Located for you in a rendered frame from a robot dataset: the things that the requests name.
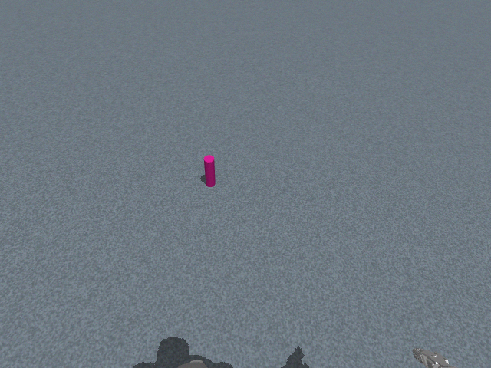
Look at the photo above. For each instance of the can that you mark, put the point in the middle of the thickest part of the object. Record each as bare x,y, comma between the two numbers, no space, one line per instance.
209,170

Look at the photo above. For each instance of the right robot hand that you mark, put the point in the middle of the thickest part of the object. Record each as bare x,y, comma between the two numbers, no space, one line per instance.
430,359

